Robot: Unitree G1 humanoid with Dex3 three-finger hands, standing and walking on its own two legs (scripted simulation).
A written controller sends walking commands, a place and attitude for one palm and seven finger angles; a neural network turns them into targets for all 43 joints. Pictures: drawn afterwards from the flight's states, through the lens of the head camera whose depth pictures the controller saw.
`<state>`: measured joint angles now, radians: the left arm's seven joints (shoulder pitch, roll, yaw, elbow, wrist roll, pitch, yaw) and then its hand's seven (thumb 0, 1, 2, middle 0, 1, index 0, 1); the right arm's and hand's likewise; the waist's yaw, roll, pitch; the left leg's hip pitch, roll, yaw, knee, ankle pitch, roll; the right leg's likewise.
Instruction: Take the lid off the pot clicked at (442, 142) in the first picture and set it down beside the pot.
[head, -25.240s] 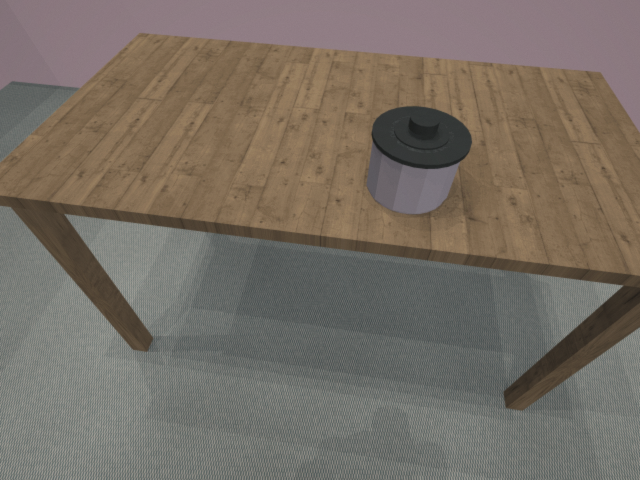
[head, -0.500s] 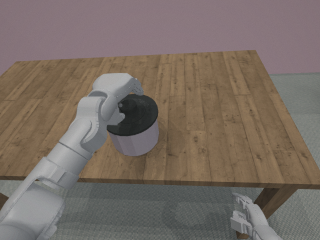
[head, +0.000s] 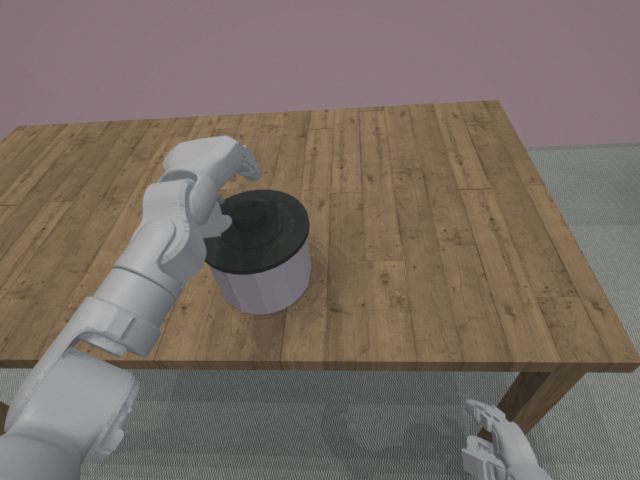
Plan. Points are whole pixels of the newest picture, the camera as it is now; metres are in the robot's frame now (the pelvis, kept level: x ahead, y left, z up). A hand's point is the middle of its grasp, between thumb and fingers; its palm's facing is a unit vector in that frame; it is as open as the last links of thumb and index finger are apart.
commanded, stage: lower the open fingers around the knob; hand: left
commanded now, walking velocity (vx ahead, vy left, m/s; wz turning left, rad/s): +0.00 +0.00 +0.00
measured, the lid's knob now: (249, 216) +0.44 +0.12 +0.11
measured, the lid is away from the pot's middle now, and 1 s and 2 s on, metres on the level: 0.00 0.01 0.01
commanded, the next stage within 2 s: close the fingers and squeeze the knob in 0.58 s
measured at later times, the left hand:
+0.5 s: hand (223, 222) +0.41 +0.15 +0.12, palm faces -0.23 -0.10 -0.97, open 10.2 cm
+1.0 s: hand (237, 224) +0.40 +0.13 +0.13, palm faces -0.18 -0.08 -0.98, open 9.4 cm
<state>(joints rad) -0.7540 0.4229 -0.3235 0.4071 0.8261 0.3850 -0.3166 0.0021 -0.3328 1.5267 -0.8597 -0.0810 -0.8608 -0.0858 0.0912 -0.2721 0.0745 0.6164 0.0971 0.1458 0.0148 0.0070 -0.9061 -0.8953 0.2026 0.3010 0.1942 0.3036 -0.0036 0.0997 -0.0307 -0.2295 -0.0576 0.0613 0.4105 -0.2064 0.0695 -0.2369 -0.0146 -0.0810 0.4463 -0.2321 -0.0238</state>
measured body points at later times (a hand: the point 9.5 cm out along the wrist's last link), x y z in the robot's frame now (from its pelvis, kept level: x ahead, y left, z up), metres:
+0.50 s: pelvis +0.00 +0.00 +0.00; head +0.01 -0.03 +0.45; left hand +0.42 +0.15 +0.18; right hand +0.19 -0.22 -0.11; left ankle +0.01 +0.07 -0.74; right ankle +0.00 -0.10 -0.74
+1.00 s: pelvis +0.00 +0.01 +0.00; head +0.00 -0.04 +0.45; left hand +0.40 +0.13 +0.18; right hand +0.19 -0.21 -0.11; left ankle +0.01 +0.07 -0.74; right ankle +0.00 -0.10 -0.74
